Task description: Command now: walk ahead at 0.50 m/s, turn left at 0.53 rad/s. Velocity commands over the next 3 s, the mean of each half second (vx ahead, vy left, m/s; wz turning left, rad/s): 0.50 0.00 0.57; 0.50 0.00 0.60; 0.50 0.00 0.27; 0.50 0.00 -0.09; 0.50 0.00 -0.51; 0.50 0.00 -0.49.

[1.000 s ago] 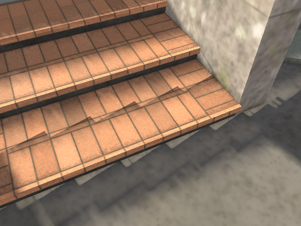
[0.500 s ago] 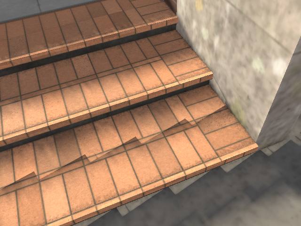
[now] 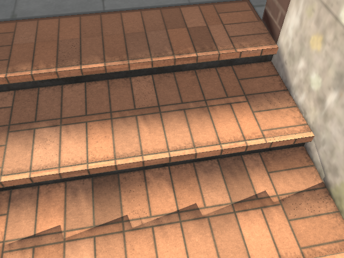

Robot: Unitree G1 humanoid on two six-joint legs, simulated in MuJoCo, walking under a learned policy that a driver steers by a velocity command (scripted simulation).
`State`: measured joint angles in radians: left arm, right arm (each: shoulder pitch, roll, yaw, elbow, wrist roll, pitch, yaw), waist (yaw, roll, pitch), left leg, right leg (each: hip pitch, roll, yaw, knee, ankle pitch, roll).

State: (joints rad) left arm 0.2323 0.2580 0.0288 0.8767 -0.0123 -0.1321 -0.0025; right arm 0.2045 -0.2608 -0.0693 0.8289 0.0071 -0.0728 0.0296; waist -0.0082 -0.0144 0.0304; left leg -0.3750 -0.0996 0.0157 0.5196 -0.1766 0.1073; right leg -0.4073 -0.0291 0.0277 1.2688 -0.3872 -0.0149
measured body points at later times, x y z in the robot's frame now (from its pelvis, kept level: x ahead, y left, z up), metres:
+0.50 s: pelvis +0.33 -0.07 +0.01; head +0.36 -0.05 +0.46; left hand +0.52 +0.19 -0.03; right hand +0.33 -0.33 -0.12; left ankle +0.07 +0.06 -0.66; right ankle +0.48 -0.14 -0.64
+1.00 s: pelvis +0.53 +0.01 +0.11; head +0.54 +0.02 +0.56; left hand +0.38 +0.24 -0.02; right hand +0.84 -0.05 +0.03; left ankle +0.57 +0.20 -0.58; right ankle +0.49 -0.15 -0.63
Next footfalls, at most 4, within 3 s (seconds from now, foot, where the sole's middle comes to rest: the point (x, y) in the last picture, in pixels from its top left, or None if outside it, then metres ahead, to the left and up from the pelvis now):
0.46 right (215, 231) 0.53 -0.14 -0.67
1.10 left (120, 209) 0.61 0.21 -0.67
1.56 right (110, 116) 0.98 0.28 -0.57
2.06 left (34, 110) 1.02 0.60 -0.57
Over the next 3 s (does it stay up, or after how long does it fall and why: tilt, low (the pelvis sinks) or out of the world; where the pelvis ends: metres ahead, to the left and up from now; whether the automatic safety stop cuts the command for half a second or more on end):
stays up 1.45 0.59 0.31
